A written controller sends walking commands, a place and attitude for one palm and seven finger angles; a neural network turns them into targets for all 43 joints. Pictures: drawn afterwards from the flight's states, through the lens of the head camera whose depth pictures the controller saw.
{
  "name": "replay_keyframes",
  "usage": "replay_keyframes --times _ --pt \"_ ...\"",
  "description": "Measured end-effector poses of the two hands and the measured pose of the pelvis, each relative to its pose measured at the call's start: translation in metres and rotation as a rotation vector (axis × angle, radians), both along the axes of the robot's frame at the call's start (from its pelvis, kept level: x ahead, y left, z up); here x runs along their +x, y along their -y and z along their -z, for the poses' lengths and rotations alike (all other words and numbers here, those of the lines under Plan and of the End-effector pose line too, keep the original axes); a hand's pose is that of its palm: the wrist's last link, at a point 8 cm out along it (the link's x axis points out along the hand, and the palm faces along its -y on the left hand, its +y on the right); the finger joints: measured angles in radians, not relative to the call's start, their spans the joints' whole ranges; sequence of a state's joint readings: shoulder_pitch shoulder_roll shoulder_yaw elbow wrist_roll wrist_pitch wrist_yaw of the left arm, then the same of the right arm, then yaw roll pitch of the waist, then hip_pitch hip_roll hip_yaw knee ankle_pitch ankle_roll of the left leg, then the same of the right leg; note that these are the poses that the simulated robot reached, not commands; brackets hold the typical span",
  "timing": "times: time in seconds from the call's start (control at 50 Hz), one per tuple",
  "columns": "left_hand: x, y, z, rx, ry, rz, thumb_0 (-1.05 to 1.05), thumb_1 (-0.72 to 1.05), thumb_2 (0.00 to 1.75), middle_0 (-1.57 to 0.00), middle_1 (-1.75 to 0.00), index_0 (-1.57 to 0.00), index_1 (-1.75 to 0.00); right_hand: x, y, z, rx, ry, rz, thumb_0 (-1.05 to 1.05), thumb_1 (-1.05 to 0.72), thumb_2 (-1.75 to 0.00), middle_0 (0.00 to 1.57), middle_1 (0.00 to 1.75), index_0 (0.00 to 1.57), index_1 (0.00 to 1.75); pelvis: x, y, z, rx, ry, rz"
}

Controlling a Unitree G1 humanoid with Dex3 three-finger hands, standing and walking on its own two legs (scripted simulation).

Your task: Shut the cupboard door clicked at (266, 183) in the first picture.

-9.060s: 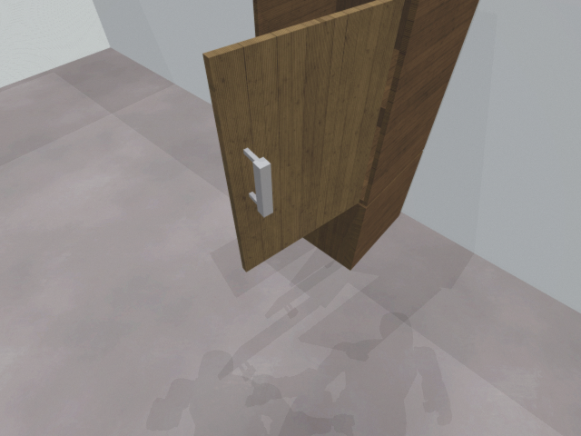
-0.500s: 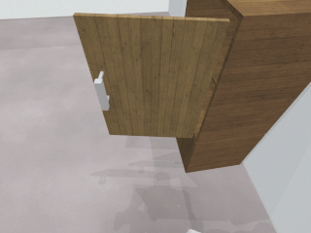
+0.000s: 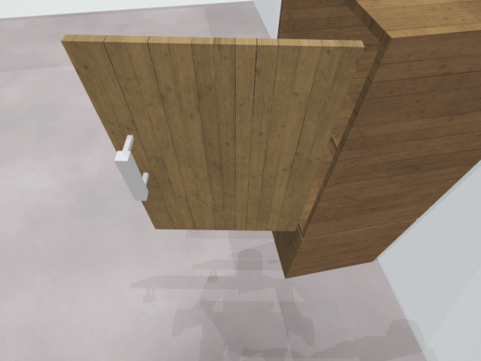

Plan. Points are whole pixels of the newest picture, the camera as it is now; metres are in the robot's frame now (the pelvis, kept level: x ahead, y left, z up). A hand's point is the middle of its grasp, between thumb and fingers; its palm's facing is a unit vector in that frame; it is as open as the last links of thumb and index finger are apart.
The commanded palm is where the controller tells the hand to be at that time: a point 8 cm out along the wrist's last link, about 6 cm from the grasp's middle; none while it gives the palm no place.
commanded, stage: come to a stop and stand still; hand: left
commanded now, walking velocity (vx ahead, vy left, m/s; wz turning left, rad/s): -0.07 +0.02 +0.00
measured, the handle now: (135, 169) +0.46 +0.24 -0.01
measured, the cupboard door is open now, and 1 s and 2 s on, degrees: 78 78 78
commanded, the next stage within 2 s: look again from close up in 1.22 s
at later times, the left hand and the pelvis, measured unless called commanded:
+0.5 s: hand out of the picture +0.01 +0.18 -0.18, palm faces +0.07 -0.98 -0.17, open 7.4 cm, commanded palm none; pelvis -0.02 +0.00 +0.00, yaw +1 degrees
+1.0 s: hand out of the picture +0.01 +0.20 -0.18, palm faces +0.02 -0.99 -0.16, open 7.4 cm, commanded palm none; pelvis +0.00 +0.03 +0.01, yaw +0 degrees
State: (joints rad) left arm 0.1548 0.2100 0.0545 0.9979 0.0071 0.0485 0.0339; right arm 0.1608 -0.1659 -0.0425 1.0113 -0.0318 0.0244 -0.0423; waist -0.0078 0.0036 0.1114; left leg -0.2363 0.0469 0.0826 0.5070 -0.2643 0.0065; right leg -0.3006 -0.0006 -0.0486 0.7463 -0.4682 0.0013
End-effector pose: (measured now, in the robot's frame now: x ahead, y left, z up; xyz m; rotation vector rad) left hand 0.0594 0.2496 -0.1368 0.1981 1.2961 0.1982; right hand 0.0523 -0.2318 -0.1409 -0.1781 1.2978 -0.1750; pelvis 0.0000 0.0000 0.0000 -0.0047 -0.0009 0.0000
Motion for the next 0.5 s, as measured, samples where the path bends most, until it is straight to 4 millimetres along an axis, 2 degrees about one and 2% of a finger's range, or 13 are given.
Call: replay_keyframes --times 0.1,0.22,0.32,0.4,0.5 --pt "0.004 0.008 -0.004 0.046 0.055 0.014 0.01 0.91 0.9 -0.2 -0.3 -0.19 -0.3 0.008 0.027 0.011 0.009 0.009 0.008 0.0 -0.91 -0.9 0.2 0.3 0.2 0.3 -0.001 0.017 0.008 0.018 0.0 -0.008" --pt "-0.012 0.027 -0.009 0.015 0.038 0.012 0.01 0.9 0.9 -0.2 -0.3 -0.19 -0.3 0.01 0.038 0.002 -0.002 0.003 0.003 0.0 -0.91 -0.9 0.2 0.3 0.2 0.3 -0.006 0.021 -0.001 0.024 0.001 -0.01" --pt "-0.031 0.034 -0.002 -0.038 0.012 -0.002 0.01 0.9 0.9 -0.2 -0.3 -0.2 -0.3 0.005 0.029 -0.007 -0.001 0.012 -0.02 0.0 -0.91 -0.9 0.2 0.3 0.2 0.3 -0.011 0.017 -0.004 0.029 -0.005 -0.009" --pt "-0.045 0.027 0.01 -0.068 -0.014 -0.032 0.01 0.91 0.9 -0.21 -0.3 -0.2 -0.3 -0.007 0.015 -0.006 -0.011 0.003 -0.044 0.0 -0.91 -0.9 0.2 0.3 0.2 0.3 -0.014 0.008 0.001 -0.003 -0.001 -0.025" --pt "-0.058 0.02 0.011 -0.09 -0.044 -0.051 0.01 0.91 0.9 -0.2 -0.3 -0.2 -0.3 -0.025 -0.005 -0.01 -0.004 -0.05 -0.065 0.0 -0.92 -0.9 0.2 0.3 0.2 0.3 -0.016 -0.001 -0.004 -0.003 0.002 -0.022"
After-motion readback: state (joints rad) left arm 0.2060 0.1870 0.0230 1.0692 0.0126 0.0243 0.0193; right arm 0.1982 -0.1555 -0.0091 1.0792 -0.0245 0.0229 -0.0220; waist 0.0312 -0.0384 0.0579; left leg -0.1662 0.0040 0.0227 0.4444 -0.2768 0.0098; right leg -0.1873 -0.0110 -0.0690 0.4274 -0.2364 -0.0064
